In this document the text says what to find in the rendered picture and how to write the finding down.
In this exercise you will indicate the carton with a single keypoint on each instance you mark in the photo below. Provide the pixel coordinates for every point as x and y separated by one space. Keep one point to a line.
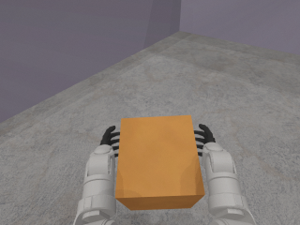
158 164

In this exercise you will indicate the right robot forearm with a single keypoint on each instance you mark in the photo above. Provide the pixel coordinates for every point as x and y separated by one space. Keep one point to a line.
226 199

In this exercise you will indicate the robot left hand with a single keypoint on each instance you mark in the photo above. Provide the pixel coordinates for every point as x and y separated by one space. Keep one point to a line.
106 138

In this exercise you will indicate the left robot forearm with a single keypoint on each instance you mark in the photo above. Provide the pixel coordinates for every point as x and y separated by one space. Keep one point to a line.
98 200

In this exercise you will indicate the robot right hand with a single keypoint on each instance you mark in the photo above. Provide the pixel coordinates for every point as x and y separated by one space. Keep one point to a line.
207 137

